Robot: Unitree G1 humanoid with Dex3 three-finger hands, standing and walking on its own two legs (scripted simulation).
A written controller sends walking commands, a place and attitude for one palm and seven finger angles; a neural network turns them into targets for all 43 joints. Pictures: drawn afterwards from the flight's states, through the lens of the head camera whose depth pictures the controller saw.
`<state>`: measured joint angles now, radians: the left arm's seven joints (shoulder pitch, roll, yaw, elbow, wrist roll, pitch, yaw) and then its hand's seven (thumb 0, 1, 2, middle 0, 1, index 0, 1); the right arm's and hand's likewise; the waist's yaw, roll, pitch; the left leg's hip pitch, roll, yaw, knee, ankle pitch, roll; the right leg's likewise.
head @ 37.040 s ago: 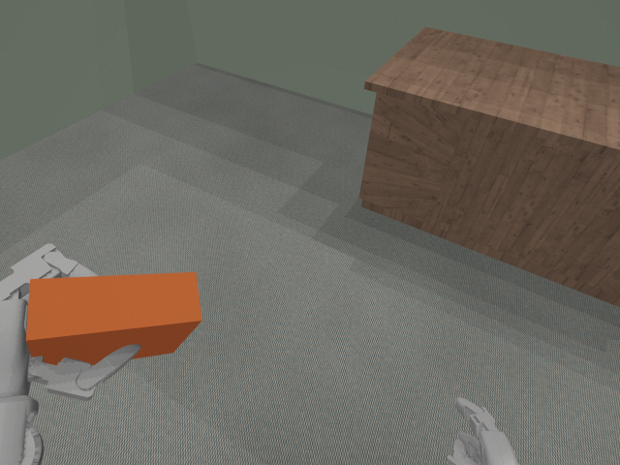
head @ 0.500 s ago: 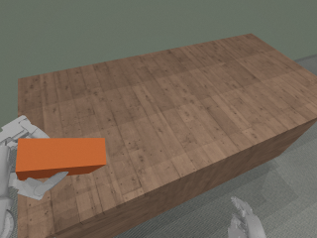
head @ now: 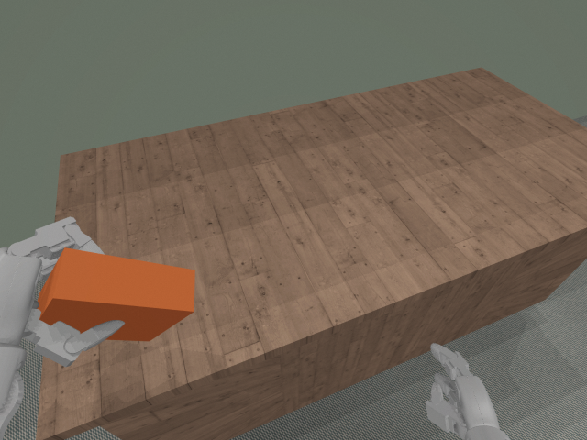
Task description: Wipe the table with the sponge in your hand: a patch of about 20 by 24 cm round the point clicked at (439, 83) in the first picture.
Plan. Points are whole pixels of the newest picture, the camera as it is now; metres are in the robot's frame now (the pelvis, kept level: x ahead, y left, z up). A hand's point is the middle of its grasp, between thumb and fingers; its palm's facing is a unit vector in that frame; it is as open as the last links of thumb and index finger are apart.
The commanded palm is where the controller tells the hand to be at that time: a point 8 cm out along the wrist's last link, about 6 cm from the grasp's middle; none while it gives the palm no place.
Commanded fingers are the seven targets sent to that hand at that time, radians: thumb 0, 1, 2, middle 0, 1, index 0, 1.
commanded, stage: turn the palm down, sponge in hand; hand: left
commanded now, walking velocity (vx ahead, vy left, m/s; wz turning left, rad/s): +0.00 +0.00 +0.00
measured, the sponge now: (134, 304) +0.23 +0.22 +0.11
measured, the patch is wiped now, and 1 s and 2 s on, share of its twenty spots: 0.00 0.00 0.00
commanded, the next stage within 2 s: move the sponge above the wiping area in 1.86 s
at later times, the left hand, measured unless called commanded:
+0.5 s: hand (88, 291) +0.22 +0.25 +0.15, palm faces +0.27 -0.48 -0.84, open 9.2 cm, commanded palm +0.19 +0.27 +0.18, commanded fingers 0.00 0.10 1.30 -1.20 -1.60 -1.20 -1.60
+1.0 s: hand (75, 296) +0.23 +0.28 +0.12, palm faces +0.16 -0.27 -0.95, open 9.2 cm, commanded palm +0.20 +0.28 +0.17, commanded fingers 0.00 0.10 1.30 -1.20 -1.60 -1.20 -1.60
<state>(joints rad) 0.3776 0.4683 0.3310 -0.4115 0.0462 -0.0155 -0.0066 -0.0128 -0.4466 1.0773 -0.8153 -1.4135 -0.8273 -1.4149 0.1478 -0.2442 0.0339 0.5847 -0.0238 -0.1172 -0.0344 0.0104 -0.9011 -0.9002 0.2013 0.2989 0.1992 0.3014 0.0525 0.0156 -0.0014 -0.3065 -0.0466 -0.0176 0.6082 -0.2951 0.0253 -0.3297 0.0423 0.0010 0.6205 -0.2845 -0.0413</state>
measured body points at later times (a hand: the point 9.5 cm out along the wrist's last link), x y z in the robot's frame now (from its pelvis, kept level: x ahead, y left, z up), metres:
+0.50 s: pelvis +0.01 -0.04 -0.01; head +0.01 -0.07 +0.44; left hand +0.20 +0.27 +0.19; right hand +0.21 -0.28 -0.10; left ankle +0.02 +0.10 -0.73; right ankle +0.03 -0.09 -0.73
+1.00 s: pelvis +0.01 -0.01 +0.01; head +0.00 -0.04 +0.45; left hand +0.22 +0.29 +0.17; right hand +0.25 -0.22 -0.07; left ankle +0.02 +0.10 -0.73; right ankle +0.03 -0.09 -0.73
